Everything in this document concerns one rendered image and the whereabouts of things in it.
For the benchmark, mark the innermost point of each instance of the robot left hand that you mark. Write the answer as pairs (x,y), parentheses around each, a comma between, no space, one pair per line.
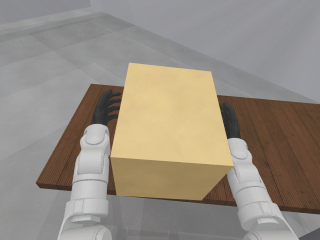
(102,109)

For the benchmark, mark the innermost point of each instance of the carton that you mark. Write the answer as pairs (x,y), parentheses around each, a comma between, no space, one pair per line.
(170,141)

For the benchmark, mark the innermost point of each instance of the right robot forearm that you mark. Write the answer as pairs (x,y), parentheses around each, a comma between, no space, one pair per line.
(256,211)

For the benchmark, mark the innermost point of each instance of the left robot forearm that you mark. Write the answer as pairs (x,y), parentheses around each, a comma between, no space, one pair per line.
(88,202)

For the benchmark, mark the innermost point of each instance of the robot right hand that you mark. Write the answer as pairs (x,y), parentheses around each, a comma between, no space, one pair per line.
(230,121)

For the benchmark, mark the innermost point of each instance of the left robot upper arm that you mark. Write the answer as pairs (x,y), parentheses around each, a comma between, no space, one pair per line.
(97,232)

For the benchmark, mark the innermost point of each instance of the table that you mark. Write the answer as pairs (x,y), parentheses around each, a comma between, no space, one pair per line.
(283,138)

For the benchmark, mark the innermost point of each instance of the right robot upper arm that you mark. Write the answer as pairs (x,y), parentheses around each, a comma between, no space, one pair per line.
(281,234)

